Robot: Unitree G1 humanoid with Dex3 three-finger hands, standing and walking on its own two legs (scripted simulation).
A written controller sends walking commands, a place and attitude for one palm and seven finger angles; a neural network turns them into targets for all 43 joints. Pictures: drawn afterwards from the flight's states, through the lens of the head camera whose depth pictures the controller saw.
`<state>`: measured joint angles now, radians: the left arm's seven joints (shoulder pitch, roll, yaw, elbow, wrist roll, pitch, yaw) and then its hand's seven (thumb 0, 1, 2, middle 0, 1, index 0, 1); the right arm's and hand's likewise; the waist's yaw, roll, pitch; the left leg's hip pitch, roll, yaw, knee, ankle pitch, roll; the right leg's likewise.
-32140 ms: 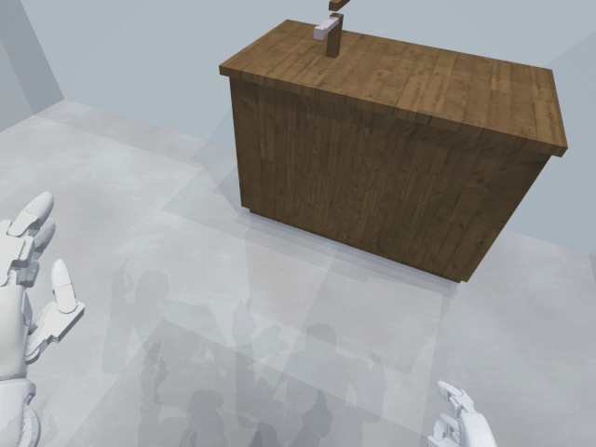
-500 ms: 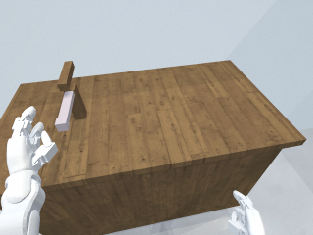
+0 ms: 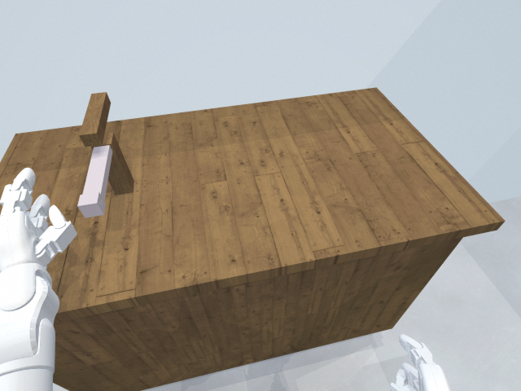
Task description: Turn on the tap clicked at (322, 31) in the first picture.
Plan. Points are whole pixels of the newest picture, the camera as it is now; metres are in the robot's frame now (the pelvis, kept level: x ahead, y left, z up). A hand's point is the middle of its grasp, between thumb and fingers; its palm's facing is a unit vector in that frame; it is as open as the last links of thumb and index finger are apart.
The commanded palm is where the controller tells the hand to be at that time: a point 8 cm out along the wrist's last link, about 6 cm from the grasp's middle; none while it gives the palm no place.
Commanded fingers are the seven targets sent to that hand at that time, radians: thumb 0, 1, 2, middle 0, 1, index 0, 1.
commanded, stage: reach beside the lever's end, fingers flat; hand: left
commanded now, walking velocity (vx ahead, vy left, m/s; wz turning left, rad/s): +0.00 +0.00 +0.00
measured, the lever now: (92, 204) +0.34 +0.30 +0.11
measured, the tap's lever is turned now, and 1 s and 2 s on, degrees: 0 0 18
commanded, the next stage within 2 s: push the lever round in 0.66 s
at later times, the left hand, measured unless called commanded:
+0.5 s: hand (68, 222) +0.31 +0.32 +0.11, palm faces +0.52 -0.85 -0.09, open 7.8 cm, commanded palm +0.27 +0.36 +0.11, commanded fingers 0.00 0.90 0.90 -0.15 -0.15 -0.15 -0.15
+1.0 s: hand (79, 222) +0.31 +0.30 +0.11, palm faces +0.51 -0.85 -0.08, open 7.8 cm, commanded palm +0.27 +0.34 +0.11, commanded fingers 0.00 0.90 0.90 -0.15 -0.15 -0.15 -0.15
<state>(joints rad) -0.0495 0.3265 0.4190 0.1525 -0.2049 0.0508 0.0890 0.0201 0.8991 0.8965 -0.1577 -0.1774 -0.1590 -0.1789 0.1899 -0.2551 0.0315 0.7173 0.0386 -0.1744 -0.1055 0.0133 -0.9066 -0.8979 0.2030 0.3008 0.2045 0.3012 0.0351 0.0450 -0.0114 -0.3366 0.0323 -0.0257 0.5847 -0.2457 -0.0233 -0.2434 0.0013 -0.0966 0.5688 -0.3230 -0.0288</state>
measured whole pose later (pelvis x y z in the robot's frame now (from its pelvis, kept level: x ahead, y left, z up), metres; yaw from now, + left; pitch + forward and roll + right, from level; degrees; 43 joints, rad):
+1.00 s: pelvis +0.00 +0.01 -0.01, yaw +0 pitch +2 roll -1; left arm -0.12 0.30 0.38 0.23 -0.18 -0.04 0.11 0.02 0.90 0.90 -0.15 -0.15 -0.15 -0.15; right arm 0.20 -0.25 0.03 0.69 0.03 -0.16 -0.08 0.01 -0.91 -0.90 0.20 0.30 0.21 0.30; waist 0.03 0.04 -0.03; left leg -0.41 0.02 -0.03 0.65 -0.27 -0.01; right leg -0.31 -0.01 -0.10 0.62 -0.34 -0.02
